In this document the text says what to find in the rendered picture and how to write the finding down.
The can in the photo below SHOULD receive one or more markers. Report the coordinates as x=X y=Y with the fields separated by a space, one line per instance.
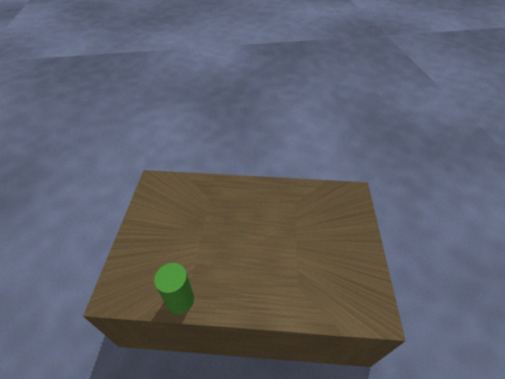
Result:
x=174 y=287

